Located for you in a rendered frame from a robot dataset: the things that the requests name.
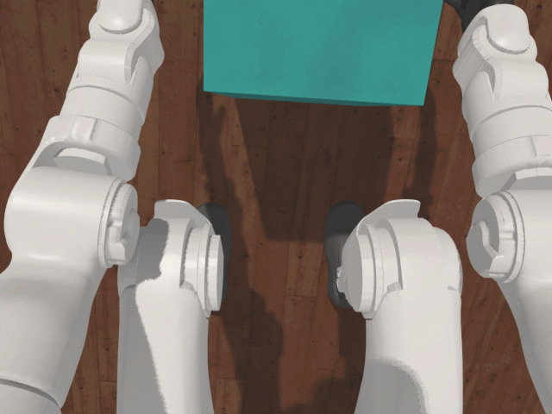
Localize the right robot upper arm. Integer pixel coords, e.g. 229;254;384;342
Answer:
466;189;552;414

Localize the carton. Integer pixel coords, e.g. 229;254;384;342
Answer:
204;0;443;106

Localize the robot left foot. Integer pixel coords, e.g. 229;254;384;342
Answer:
197;203;232;303

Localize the right robot forearm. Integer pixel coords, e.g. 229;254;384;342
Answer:
453;4;552;198

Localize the left robot upper arm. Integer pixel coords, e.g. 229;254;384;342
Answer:
0;166;140;414

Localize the left robot forearm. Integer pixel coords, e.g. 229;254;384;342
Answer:
4;0;165;251

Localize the right robot thigh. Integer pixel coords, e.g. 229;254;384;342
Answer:
347;217;463;414

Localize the robot right hand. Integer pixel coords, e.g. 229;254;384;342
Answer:
443;0;514;34

